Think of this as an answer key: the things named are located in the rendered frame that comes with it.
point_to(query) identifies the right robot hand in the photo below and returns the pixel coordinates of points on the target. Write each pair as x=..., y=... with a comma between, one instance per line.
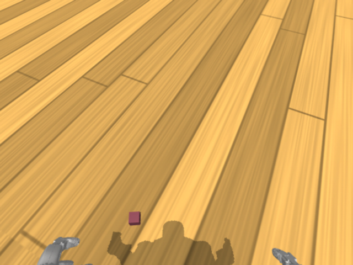
x=284, y=258

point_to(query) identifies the cube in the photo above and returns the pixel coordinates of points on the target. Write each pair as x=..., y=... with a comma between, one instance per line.
x=134, y=218

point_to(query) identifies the left robot hand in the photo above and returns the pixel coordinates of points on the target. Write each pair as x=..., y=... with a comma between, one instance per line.
x=52, y=253

